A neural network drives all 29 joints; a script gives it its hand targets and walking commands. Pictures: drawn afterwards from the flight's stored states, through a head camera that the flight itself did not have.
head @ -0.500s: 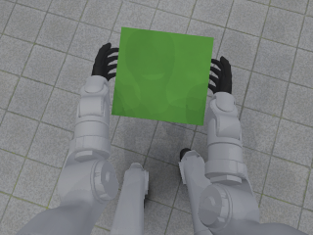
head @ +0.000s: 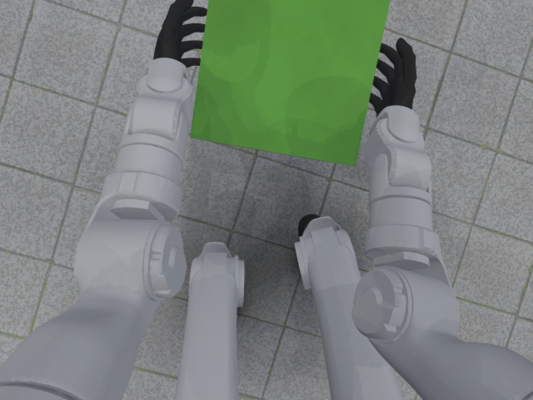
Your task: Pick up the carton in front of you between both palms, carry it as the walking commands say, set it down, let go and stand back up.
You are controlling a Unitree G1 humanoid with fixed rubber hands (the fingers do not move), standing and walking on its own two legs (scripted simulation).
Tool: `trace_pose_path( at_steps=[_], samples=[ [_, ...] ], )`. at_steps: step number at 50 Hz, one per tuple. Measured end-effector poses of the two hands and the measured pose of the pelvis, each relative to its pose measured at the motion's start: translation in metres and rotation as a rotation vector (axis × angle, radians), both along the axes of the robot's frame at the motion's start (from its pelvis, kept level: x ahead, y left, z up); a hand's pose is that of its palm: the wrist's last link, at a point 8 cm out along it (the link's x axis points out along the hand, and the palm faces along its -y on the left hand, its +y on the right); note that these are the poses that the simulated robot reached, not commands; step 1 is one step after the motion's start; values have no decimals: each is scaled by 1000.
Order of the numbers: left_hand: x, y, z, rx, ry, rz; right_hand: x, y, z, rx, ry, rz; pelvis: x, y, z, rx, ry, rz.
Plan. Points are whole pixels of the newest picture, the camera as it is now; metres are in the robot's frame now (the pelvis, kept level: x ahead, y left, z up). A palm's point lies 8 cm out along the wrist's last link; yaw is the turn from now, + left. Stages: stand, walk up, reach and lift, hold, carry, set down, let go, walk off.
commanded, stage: set down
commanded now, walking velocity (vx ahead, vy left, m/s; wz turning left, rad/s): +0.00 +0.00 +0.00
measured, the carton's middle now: (279, 88) +0.51 -0.07 -0.22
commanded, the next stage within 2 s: none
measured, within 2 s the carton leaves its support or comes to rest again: rests again in 1.00 s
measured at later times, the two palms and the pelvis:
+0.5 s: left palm (201, 72) +0.57 +0.05 -0.26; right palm (369, 109) +0.47 -0.23 -0.25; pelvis -0.02 +0.00 -0.09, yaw +1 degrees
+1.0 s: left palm (200, 75) +0.57 +0.05 -0.28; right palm (367, 110) +0.47 -0.23 -0.27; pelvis -0.01 +0.01 -0.11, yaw -1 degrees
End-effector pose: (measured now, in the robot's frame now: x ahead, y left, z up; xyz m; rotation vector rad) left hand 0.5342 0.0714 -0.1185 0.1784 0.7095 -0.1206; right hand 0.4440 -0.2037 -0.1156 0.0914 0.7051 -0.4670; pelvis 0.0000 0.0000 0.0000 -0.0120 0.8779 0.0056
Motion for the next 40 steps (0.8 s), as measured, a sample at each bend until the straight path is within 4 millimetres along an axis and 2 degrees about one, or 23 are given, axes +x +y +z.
trace_pose_path(
  at_steps=[20,24,30,40],
  samples=[
    [30,-17,-120,40,37,-89,14,-15,-124,14,42,-22,-21,-6,-75,-9,-45,16],
    [33,-22,-139,21,51,-106,22,-23,-132,-8,55,-9,-18,-5,-84,-15,-67,29],
    [37,-22,-154,11,54,-120,29,-25,-137,-18,59,-3,-13,-2,-94,-40,-55,41],
    [37,-17,-162,14,67,-130,27,-22,-144,-4,69,13,-10,6,-102,-61,-48,50]
  ],
)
